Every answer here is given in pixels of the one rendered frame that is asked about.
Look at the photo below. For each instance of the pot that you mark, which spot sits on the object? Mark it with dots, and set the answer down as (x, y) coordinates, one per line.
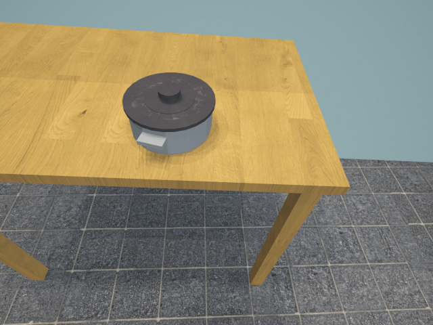
(172, 142)

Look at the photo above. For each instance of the table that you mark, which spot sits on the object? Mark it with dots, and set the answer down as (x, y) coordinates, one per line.
(62, 121)

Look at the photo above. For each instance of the lid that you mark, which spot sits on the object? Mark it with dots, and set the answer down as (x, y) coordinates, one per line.
(142, 105)

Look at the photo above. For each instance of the knob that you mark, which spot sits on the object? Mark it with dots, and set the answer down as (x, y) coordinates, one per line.
(169, 92)

